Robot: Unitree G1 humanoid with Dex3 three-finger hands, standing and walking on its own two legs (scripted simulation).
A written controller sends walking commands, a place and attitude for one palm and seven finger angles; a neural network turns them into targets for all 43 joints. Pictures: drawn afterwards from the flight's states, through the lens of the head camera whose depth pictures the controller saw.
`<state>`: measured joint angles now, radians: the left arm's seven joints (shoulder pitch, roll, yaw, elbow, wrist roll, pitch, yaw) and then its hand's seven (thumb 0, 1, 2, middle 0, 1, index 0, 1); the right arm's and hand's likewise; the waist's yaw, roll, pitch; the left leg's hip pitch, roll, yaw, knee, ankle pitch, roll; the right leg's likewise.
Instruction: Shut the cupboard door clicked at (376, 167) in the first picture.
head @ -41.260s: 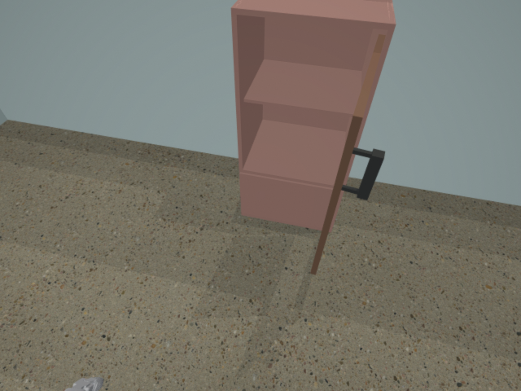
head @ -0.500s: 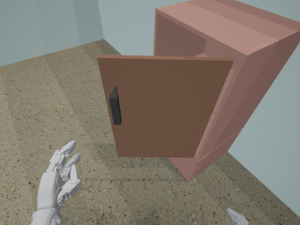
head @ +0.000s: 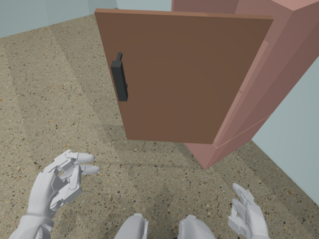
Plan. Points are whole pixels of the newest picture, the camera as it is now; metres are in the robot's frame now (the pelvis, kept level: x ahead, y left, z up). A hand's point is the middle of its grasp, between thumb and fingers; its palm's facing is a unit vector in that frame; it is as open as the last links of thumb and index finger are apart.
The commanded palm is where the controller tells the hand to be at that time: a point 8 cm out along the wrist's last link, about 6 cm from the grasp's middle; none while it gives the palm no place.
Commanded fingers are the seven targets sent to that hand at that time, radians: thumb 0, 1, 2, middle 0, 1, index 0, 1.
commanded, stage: raise the hand and make a fist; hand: left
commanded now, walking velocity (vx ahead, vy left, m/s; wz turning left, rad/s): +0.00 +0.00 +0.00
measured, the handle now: (121, 77) +0.53 +0.16 +0.08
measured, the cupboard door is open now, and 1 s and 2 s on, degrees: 55 55 55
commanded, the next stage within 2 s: bring the fist close to the handle in 1.20 s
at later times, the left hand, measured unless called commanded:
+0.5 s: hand (63, 179) +0.23 +0.22 +0.07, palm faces +0.01 -1.00 -0.02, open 3.1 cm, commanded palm +0.20 +0.28 +0.07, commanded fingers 0.00 0.90 0.90 -1.30 -1.50 -1.30 -1.50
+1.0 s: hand (61, 168) +0.25 +0.23 +0.08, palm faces +0.01 -1.00 -0.03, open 3.1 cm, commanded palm +0.22 +0.28 +0.08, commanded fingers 0.00 0.90 0.90 -1.30 -1.50 -1.30 -1.50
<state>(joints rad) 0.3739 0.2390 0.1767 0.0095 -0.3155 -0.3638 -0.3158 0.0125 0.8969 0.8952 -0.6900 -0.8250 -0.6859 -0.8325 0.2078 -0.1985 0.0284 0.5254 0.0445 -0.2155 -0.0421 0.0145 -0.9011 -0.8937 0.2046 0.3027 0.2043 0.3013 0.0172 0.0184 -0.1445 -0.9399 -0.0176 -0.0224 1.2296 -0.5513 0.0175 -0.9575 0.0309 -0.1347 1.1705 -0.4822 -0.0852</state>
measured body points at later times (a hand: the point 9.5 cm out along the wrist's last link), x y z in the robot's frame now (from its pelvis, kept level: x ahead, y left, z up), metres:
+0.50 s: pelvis +0.01 +0.04 +0.02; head +0.07 +0.05 +0.46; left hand +0.22 +0.28 +0.07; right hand +0.20 -0.19 -0.05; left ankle +0.03 +0.11 -0.64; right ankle +0.05 -0.07 -0.64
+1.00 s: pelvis +0.02 +0.04 +0.03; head +0.07 +0.05 +0.47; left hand +0.24 +0.28 +0.08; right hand +0.19 -0.19 -0.04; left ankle +0.03 +0.11 -0.64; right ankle +0.05 -0.07 -0.64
